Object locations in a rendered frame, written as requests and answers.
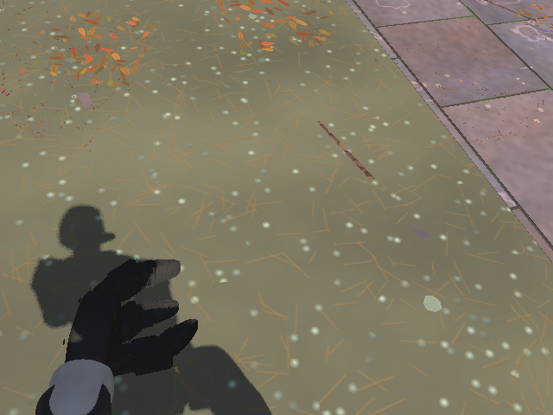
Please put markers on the left robot forearm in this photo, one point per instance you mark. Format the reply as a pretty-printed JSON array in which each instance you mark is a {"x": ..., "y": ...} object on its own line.
[{"x": 78, "y": 387}]

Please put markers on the left robot hand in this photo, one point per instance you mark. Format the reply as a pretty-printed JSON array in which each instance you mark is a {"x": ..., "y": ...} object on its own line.
[{"x": 101, "y": 324}]

